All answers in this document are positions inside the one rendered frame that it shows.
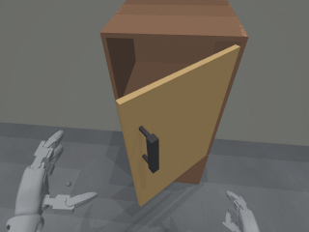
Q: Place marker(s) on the robot left forearm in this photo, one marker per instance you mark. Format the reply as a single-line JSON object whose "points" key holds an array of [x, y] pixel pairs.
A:
{"points": [[25, 223]]}

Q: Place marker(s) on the right robot hand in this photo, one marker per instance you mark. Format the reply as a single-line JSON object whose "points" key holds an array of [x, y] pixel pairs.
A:
{"points": [[245, 220]]}

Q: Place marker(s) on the left robot hand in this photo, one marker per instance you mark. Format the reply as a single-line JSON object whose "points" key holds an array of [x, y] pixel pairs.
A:
{"points": [[31, 197]]}

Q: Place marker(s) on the cupboard door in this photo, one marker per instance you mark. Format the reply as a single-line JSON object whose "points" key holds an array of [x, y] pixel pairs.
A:
{"points": [[181, 110]]}

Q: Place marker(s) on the handle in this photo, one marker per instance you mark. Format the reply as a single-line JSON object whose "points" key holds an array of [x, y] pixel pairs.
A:
{"points": [[152, 157]]}

